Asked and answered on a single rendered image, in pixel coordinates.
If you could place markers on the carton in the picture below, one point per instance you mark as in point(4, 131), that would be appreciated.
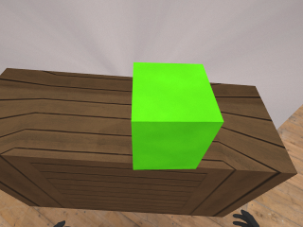
point(175, 115)

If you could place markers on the pedestal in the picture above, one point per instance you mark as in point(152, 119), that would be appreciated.
point(66, 142)

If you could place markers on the robot right hand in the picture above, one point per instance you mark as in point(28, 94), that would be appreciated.
point(251, 222)

